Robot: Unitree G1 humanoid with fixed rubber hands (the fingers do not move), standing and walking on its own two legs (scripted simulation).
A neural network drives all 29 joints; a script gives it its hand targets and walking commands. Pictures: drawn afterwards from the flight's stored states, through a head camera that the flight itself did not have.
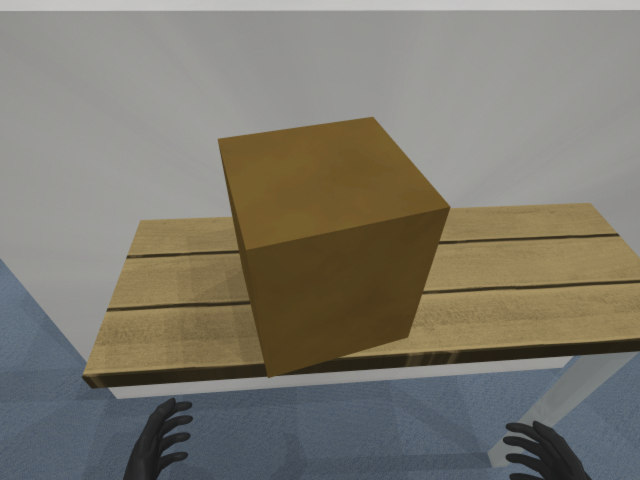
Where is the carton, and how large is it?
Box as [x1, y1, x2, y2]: [218, 117, 449, 377]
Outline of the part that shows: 373,117 218,139 242,269 268,377 407,337 447,216 449,205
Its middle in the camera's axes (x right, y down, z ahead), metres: +0.00 +0.01 +0.53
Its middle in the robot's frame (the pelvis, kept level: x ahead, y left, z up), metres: +0.41 +0.03 +0.10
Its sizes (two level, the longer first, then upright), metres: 0.210 0.200 0.250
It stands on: a table, 0.76 m high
